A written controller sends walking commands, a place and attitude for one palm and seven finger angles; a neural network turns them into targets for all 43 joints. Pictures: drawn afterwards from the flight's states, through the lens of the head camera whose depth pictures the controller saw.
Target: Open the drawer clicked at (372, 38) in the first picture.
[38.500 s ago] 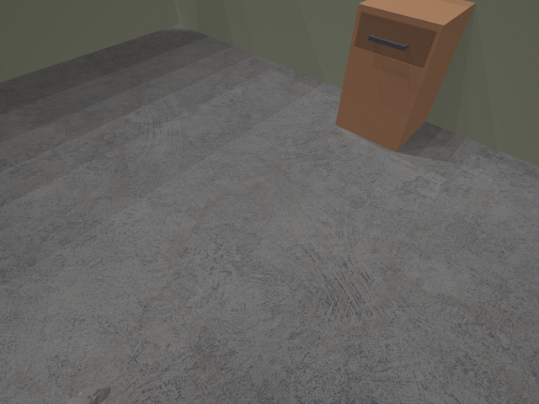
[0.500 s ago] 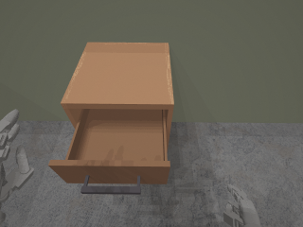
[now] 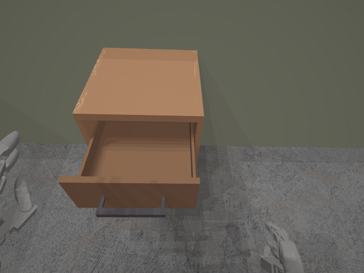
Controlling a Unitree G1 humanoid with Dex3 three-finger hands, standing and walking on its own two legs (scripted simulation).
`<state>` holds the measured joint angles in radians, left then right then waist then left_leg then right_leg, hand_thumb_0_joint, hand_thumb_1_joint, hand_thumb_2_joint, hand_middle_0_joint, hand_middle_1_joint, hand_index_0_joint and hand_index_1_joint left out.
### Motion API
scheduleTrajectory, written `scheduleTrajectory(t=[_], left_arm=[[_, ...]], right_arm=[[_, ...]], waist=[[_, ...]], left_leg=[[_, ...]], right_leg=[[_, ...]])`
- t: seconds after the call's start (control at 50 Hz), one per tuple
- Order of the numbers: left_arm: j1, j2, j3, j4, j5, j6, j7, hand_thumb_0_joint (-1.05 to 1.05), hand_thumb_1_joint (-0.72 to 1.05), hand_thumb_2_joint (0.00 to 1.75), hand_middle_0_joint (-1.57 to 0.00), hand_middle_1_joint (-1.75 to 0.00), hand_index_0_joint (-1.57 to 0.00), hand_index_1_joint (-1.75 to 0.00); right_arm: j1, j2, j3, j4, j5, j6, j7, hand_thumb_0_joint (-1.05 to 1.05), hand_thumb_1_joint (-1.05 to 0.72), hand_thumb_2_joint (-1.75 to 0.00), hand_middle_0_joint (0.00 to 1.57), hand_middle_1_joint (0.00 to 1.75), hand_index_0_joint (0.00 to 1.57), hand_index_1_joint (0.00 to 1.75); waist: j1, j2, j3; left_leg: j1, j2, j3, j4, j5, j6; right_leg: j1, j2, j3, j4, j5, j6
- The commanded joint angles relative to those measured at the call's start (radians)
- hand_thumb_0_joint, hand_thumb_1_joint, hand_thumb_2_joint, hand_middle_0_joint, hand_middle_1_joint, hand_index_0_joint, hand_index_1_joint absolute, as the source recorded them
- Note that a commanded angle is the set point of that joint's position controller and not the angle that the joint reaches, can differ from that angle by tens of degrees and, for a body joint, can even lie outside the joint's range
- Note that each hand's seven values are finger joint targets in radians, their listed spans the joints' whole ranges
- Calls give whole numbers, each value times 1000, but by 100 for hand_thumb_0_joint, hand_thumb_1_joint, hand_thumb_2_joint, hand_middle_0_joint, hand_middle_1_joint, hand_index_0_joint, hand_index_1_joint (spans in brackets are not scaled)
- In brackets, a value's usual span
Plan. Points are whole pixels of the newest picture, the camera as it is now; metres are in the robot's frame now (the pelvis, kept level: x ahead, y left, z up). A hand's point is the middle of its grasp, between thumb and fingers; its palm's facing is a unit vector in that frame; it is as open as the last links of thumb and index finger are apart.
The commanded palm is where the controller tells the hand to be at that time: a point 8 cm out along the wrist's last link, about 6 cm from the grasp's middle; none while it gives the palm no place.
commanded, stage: step back with the hand held close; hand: left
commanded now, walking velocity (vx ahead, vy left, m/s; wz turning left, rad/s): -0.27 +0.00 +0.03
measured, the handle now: (132, 206) +0.33 +0.16 -0.16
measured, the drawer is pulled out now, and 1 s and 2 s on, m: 0.24 0.24 0.24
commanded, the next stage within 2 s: stop stepping back and stand still in 0.98 s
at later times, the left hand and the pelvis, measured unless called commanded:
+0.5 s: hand (21, 242) +0.14 +0.22 +0.17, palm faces +0.35 -0.78 -0.52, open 7.4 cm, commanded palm +0.07 +0.26 +0.19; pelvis -0.05 -0.02 +0.00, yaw +3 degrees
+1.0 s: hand out of the picture +0.08 +0.20 +0.17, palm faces +0.42 -0.78 -0.46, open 7.4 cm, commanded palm +0.01 +0.23 +0.19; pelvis -0.10 -0.06 +0.00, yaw +4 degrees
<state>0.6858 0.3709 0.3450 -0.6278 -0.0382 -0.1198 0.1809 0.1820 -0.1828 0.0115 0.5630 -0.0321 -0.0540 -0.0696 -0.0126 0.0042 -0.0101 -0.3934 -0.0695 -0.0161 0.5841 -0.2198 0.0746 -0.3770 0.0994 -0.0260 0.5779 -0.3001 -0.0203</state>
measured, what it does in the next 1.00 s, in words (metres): walks backwards: left foot, then left foot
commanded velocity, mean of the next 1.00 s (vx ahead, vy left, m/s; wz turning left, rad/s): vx -0.40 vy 0.00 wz -0.05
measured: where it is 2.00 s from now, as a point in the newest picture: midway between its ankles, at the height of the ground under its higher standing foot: outside the picture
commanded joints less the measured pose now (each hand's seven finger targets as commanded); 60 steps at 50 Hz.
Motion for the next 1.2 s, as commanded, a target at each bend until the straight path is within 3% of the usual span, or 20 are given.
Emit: scheduleTrajectory(t=[0.0,0.14,0.28,0.32,0.36,0.42,0.52,0.58,0.6,0.64,0.72,0.78,0.82,0.84,0.86,0.9,0.98,1.08,1.14,1.18], left_arm=[[-78,170,122,-312,24,-92,34,0,90,90,-20,-30,-20,-30],[-62,166,107,-149,6,-115,50,0,90,90,-20,-30,-20,-30],[-65,229,135,-224,7,-149,23,0,90,90,-20,-30,-20,-30],[-54,217,123,-278,9,-169,23,0,90,90,-20,-30,-20,-30],[-17,236,168,-286,10,-173,18,0,90,90,-20,-30,-20,-30],[-9,224,204,-308,8,-150,8,0,90,90,-20,-30,-20,-30],[-37,167,167,-223,11,-142,-12,0,90,90,-20,-30,-20,-30],[-78,189,151,-164,21,-136,-4,0,90,90,-20,-30,-20,-30],[-98,168,106,-142,16,-123,8,0,90,90,-20,-30,-20,-30],[-83,161,106,-118,21,-123,14,0,90,90,-20,-30,-20,-30],[-45,163,88,-158,18,-125,16,0,90,90,-20,-30,-20,-30],[-127,208,84,-280,19,-157,28,0,90,90,-20,-30,-20,-30],[-147,192,89,-281,41,-195,40,0,90,90,-20,-30,-20,-30],[-84,206,129,-260,44,-176,38,0,90,90,-20,-30,-20,-30],[-31,201,157,-244,10,-145,33,0,90,90,-20,-30,-20,-30],[-36,192,160,-312,2,-120,43,0,90,90,-20,-30,-20,-30],[-21,123,102,-269,6,-117,5,0,90,90,-20,-30,-20,-30],[-29,174,148,-232,20,-143,-21,0,90,90,-20,-30,-20,-30],[85,194,179,-168,9,-154,-19,0,90,90,-20,-30,-20,-30],[203,235,255,-132,-8,-154,-6,0,90,90,-20,-30,-20,-30]], right_arm=[[-49,-171,-70,-128,-13,-66,-23,0,-90,-90,20,30,20,30],[-65,-136,-90,-87,20,-45,8,0,-90,-90,20,30,20,30],[-81,-131,-58,-80,25,-4,11,0,-90,-90,20,30,20,30],[-77,-157,-74,-87,22,-13,8,0,-90,-90,20,30,20,30],[-57,-142,-92,-92,38,-44,24,0,-90,-90,20,30,20,30],[-95,-148,-93,-114,24,-54,18,0,-90,-90,20,30,20,30],[-89,-155,-98,-101,23,-61,23,0,-90,-90,20,30,20,30],[-72,-142,-113,-91,19,-30,43,0,-90,-90,20,30,20,30],[-78,-132,-120,-77,21,-13,51,0,-90,-90,20,30,20,30],[-70,-118,-108,-62,11,12,48,0,-90,-90,20,30,20,30],[-97,-101,-67,-88,12,53,18,0,-90,-90,20,30,20,30],[-41,-147,-55,-62,-2,69,8,0,-90,-90,20,30,20,30],[-30,-151,-82,-75,-17,9,-8,0,-90,-90,20,30,20,30],[-28,-153,-101,-67,-5,-23,6,0,-90,-90,20,30,20,30],[-46,-123,-103,-84,23,-45,23,0,-90,-90,20,30,20,30],[-60,-120,-102,-72,-20,-74,6,0,-90,-90,20,30,20,30],[-85,-127,-93,-26,7,-64,40,0,-90,-90,20,30,20,30],[-120,-159,-94,-40,5,-47,52,0,-90,-90,20,30,20,30],[-86,-130,-106,-119,54,-18,56,0,-90,-90,20,30,20,30],[-96,-124,-85,-144,66,6,44,0,-90,-90,20,30,20,30]], waist=[[-12,81,-83],[-24,-126,-85],[-26,23,-44],[-17,168,-79],[-6,108,-185],[-1,202,-140],[-1,57,-93],[-3,-216,-62],[-10,-236,-93],[-41,-208,-131],[-17,-119,-78],[-57,114,-82],[-46,240,-79],[-29,268,-148],[-8,259,-173],[-13,164,-99],[-7,177,-87],[7,140,-112],[2,-281,-242],[23,-178,-295]], left_leg=[[-318,245,-270,-212,-288,30],[-33,53,-53,358,-244,-72],[20,67,28,-154,-138,-63],[-39,227,-159,-252,85,4],[-37,298,-148,-161,230,18],[-259,307,-120,-236,70,3],[-349,239,-58,-118,-152,-14],[-160,45,35,230,-338,-79],[-77,43,-3,425,-304,-84],[-12,37,5,479,-224,-85],[54,37,62,135,-316,-69],[74,77,27,-271,-161,-53],[-110,359,-237,-329,33,46],[-151,403,-174,-298,74,84],[-217,405,-130,-311,24,76],[-70,416,-166,-221,427,74],[326,360,-56,-111,700,7],[186,281,-29,-61,419,-45],[-68,63,105,226,-166,-92],[-148,59,-26,354,-284,-74]], right_leg=[[335,-85,131,-8,-9,-4],[-11,-428,444,-432,-311,-124],[109,-242,160,-280,119,-37],[206,-118,66,-101,194,54],[255,-104,77,1,226,101],[338,-63,30,98,118,37],[341,-107,137,49,184,25],[20,-333,503,-440,-300,-5],[-12,-408,497,-533,-408,5],[-22,-340,346,-534,-375,78],[-10,-271,190,-470,-149,-46],[93,-167,128,-323,54,-4],[148,-18,22,50,15,57],[194,-9,73,304,-32,74],[223,-18,82,447,-96,40],[-9,5,91,458,-178,33],[-152,-59,40,112,-123,31],[168,-58,-2,-292,249,38],[409,-288,210,-194,927,46],[417,-367,284,-167,945,67]])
